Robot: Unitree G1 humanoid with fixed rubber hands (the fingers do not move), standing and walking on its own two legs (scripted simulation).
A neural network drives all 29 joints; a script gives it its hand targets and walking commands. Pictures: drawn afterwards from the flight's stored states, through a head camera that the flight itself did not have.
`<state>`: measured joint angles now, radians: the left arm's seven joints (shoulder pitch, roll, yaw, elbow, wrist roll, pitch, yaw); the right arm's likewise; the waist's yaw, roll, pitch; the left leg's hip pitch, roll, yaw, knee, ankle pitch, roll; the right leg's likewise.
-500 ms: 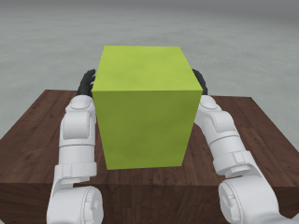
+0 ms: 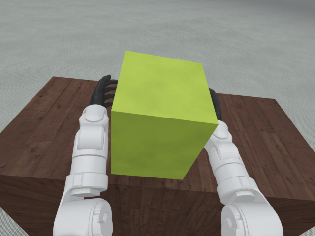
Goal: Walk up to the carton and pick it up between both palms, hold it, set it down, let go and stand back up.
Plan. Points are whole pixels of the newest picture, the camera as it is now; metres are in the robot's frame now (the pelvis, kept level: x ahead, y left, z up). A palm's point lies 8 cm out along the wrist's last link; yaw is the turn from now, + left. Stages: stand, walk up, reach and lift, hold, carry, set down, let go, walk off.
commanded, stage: set down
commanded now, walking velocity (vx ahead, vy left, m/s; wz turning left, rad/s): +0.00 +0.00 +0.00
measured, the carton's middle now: (155, 119) +0.39 +0.01 +0.14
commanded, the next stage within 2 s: none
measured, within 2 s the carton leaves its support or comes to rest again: neither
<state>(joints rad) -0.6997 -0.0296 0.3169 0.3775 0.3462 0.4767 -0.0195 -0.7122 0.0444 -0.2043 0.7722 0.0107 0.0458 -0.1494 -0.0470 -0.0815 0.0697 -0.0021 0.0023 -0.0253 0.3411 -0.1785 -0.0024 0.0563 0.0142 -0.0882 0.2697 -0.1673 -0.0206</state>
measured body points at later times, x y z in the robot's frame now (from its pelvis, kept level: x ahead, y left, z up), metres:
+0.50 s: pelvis +0.01 +0.00 +0.00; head -0.01 +0.03 +0.45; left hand +0.42 +0.15 +0.15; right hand +0.40 -0.15 +0.14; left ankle +0.02 +0.12 -0.75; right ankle +0.00 -0.10 -0.75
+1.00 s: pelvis +0.02 -0.01 +0.00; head +0.01 +0.02 +0.45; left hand +0.43 +0.14 +0.12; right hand +0.42 -0.16 +0.12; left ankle +0.02 +0.12 -0.75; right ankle +0.00 -0.10 -0.75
